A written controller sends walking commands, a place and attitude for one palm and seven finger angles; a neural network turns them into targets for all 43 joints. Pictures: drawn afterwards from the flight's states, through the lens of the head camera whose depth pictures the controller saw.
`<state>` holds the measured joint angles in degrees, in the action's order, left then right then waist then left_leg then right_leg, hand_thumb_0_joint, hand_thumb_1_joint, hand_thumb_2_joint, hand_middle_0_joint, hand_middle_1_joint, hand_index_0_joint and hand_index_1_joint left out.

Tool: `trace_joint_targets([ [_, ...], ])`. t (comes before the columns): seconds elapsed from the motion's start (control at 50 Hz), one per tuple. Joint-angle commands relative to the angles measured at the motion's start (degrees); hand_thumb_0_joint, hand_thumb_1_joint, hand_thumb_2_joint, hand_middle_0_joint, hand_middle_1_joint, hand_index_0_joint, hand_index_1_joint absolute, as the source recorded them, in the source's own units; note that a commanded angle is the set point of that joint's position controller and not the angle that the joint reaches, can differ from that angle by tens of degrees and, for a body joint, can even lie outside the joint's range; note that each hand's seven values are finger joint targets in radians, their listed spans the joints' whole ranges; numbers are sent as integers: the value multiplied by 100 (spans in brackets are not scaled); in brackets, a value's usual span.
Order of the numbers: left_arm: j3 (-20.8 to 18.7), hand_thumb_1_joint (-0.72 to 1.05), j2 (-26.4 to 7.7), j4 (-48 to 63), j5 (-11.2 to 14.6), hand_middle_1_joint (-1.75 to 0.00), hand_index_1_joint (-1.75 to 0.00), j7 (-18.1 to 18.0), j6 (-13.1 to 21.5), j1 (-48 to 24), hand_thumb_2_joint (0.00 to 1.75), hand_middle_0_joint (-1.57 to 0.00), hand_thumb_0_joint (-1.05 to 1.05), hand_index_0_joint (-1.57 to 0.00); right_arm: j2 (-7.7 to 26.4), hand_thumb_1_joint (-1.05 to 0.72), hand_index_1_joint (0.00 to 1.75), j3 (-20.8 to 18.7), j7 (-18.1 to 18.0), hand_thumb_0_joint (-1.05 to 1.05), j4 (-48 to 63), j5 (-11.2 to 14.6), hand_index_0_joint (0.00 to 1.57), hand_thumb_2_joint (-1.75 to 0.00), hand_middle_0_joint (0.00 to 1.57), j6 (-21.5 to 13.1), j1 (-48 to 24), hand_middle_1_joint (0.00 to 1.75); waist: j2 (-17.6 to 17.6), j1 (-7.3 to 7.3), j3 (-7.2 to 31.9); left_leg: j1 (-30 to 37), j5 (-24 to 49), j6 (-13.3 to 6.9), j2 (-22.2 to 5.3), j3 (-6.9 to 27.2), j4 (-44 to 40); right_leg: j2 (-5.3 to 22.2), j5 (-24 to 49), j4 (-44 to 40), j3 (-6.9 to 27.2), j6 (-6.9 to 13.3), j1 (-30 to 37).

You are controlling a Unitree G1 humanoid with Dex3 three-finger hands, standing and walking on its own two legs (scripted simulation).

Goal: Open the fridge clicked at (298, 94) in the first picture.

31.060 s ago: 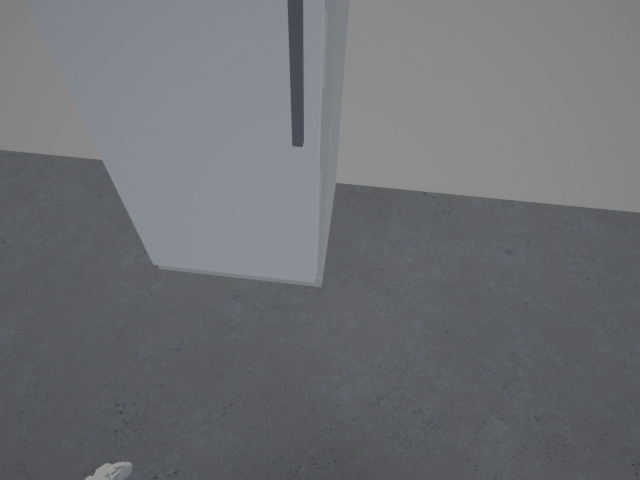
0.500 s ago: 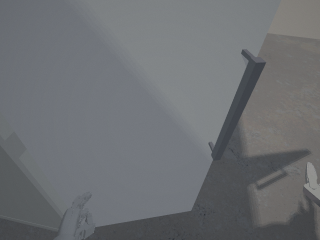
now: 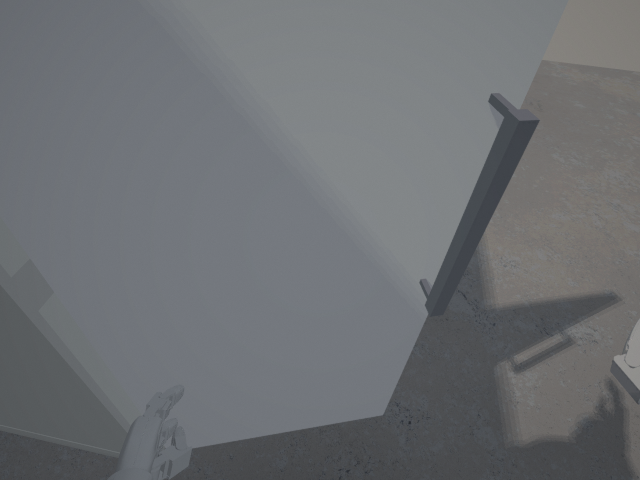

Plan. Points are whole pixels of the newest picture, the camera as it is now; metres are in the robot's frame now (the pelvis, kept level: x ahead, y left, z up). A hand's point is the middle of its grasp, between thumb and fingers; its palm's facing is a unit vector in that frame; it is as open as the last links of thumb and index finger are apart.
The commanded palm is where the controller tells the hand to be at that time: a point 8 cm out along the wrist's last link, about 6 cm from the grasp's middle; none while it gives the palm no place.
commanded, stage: step back with the hand held close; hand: right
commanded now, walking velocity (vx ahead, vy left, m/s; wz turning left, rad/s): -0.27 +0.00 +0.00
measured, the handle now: (460, 224) +0.42 -0.20 +0.12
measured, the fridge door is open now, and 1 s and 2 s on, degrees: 69 69 69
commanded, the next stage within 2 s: stop stepping back and stand still in 1.42 s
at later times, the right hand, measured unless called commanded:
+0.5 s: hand out of the picture +0.14 -0.29 +0.15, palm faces +0.43 +0.78 -0.46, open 7.4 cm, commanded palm +0.08 -0.32 +0.18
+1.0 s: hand out of the picture +0.09 -0.29 +0.15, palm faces +0.37 +0.81 -0.46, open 7.4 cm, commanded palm +0.02 -0.33 +0.18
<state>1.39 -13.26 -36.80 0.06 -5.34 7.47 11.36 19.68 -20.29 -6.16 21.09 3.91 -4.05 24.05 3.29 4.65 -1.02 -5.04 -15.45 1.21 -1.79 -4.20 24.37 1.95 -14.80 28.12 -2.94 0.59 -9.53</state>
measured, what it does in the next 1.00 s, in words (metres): walks backwards: left foot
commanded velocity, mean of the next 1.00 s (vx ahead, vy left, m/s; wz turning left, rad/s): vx -0.31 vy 0.00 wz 0.00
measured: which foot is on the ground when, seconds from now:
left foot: down 0.00-0.66, up 0.68-0.76, down 0.78-1.00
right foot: down 0.00-1.00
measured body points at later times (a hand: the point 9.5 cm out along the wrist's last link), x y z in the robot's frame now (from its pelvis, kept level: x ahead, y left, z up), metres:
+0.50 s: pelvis -0.06 -0.02 -0.01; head -0.03 -0.03 +0.44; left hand +0.12 +0.21 -0.09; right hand +0.12 -0.33 +0.18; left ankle -0.02 +0.13 -0.74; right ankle +0.01 -0.11 -0.74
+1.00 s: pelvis -0.11 -0.03 -0.01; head -0.08 -0.05 +0.44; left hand +0.08 +0.20 -0.08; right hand +0.07 -0.33 +0.18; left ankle -0.11 +0.11 -0.74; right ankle +0.01 -0.11 -0.74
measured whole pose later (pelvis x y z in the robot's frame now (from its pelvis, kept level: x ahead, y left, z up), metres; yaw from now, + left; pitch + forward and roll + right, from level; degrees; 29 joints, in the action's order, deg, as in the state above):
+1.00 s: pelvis -0.11 -0.03 -0.01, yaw +0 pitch +1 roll +4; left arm 0.0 -11.7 -33.6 -0.1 -4.8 6.1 8.2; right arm 24.5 -23.6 -6.4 30.0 2.6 -14.6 29.5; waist 0.8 1.4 -3.2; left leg -15.5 -14.4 1.3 3.5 1.6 28.9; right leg 1.6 -4.6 30.3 -1.0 2.9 -26.9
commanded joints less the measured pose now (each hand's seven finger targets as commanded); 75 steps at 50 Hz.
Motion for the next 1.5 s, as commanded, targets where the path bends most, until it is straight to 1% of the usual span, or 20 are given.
trace_joint_targets([
  [0.0,-222,90,-545,996,-17,-30,-30,10,-14,-640,90,-20,0,-20,1036,-90,30,-594,-60,0,1002,-87,20,-90,20,-616,-333,30,-825,-298,276,-726,2148,-208,-684,757,-546,105,918,221,213,215,-49],
  [0.16,-289,90,-589,1443,23,-30,-30,-26,-318,-678,90,-20,0,-20,1435,-90,30,-1139,-207,0,2016,-29,20,-90,20,-836,567,30,115,-233,1174,-273,2006,-72,-220,362,366,476,2469,-271,569,271,-110],
  [0.36,-330,90,-709,1456,39,-30,-30,-43,-77,-536,90,-20,0,-20,1271,-90,30,-1111,-227,0,1936,-61,20,-90,20,-965,466,30,429,-331,727,23,833,-30,28,397,896,704,-420,-913,909,443,-1783],
  [0.44,-348,90,-672,1403,45,-30,-30,-44,20,-450,90,-20,0,-20,1286,-90,30,-1101,-247,0,1858,-128,20,-90,20,-1044,257,30,-159,-383,457,-328,62,-113,-164,741,321,422,-1646,-574,787,384,-2172],
  [0.54,-311,90,-582,1163,-26,-30,-30,-23,96,-327,90,-20,0,-20,1366,-90,30,-961,-345,0,2090,-124,20,-90,20,-1165,-4,30,-636,-493,458,-1992,-881,-503,-821,1175,-624,-33,-804,629,459,111,-769],
  [0.6,-316,90,-680,1217,-19,-30,-30,-58,159,-462,90,-20,0,-20,1428,-90,30,-1087,-377,0,2143,-134,20,-90,20,-1243,5,30,191,-450,450,-1437,-904,-148,-128,570,104,371,-1376,-670,1143,265,-1321],
  [0.64,-363,90,-806,1293,-12,-30,-30,-111,262,-561,90,-20,0,-20,1409,-90,30,-1289,-347,0,2150,-245,20,-90,20,-1338,98,30,1388,-377,545,227,-378,32,513,299,1812,1162,-3080,-2066,2132,651,-2921],
  [0.78,-365,90,-662,1154,-58,-30,-30,35,347,-445,90,-20,0,-20,1409,-90,30,-1253,-159,0,1932,-111,20,-90,20,-1506,558,30,387,-389,443,-502,834,-210,172,896,143,494,-585,-692,1245,376,-1760],
  [0.84,-453,90,-667,1007,-13,-30,-30,-6,325,-363,90,-20,0,-20,1453,-90,30,-1077,-183,0,2009,-79,20,-90,20,-1485,282,30,-287,-428,1498,-971,2219,7,51,890,240,400,1846,-52,690,198,44],
  [1.0,-465,90,-557,1171,-25,-30,-30,-11,43,-524,90,-20,0,-20,1694,-90,30,-1299,-228,0,1988,-32,20,-90,20,-1454,486,30,-455,-468,568,-2204,-1235,-472,-379,1580,-895,-7,-936,457,605,23,-666],
  [1.06,-420,90,-452,1007,-48,-30,-30,21,-20,-366,90,-20,0,-20,1685,-90,30,-1199,-326,0,1928,-75,20,-90,20,-1452,415,30,-948,-552,594,-2723,-48,-743,-979,1644,-958,-221,-131,1355,424,-85,-112],
  [1.12,-407,90,-614,1061,-26,-30,-30,-45,-11,-528,90,-20,0,-20,1634,-90,30,-1048,-317,0,2049,-92,20,-90,20,-1481,-35,30,-212,-589,260,-2512,58,-353,-228,975,-272,103,110,8,944,49,-365],
  [1.16,-467,90,-889,1198,-45,-30,-30,-75,152,-718,90,-20,0,-20,1603,-90,30,-1273,-243,0,2028,-155,20,-90,20,-1585,125,30,1584,-453,578,-465,-608,21,944,421,1847,1387,-2694,-2438,2602,546,-2213],
  [1.18,-520,90,-934,1171,-129,-30,-30,-75,204,-737,90,-20,0,-20,1657,-90,30,-1413,-198,0,2016,-221,20,-90,20,-1618,-35,30,1851,-391,743,598,-790,-23,1143,540,3308,1887,-3857,-3111,3150,759,-3401],
  [1.24,-588,90,-610,1028,-159,-30,-30,95,283,-539,90,-20,0,-20,1574,-90,30,-1327,-140,0,2171,-127,20,-90,20,-1590,205,30,776,-221,1095,-359,-1331,-191,972,457,3397,1332,-1826,-2264,2050,625,-1888],
  [1.36,-502,90,-473,581,-229,-30,-30,238,356,-121,90,-20,0,-20,1459,-90,30,-903,-176,0,2348,104,20,-90,20,-1475,300,30,1072,-362,1652,-451,-1534,-517,649,120,-340,973,1,-2105,1317,-595,413],
  [1.38,-488,90,-454,504,-226,-30,-30,217,298,-26,90,-20,0,-20,1557,-90,30,-935,-174,0,2253,92,20,-90,20,-1502,106,30,604,-403,1627,-688,-1007,-623,287,406,-1204,751,505,-1244,949,-628,855],
  [1.42,-426,90,-298,334,-182,-30,-30,146,211,79,90,-20,0,-20,1937,-90,30,-1113,-222,0,2092,75,20,-90,20,-1529,-301,30,-920,-557,1227,-2282,300,-1143,-1565,1555,-1842,244,269,1708,806,-436,917],
  [1.46,-111,90,-218,533,-318,-30,-30,95,371,-370,90,-20,0,-20,1966,-90,30,-1093,-210,0,1783,-2,20,-90,20,-1565,-865,30,-893,-476,705,-1689,2561,-928,-1629,637,-722,-38,-567,2308,339,-364,-326],
  [1.48,-355,90,-352,406,-91,-30,-30,35,371,-320,90,-20,0,-20,1496,-90,30,-643,-67,0,1285,-24,20,-90,20,-1415,-1024,30,-2288,-634,357,-1750,2494,-812,-1189,399,-392,-258,-169,1956,541,-255,-474],
])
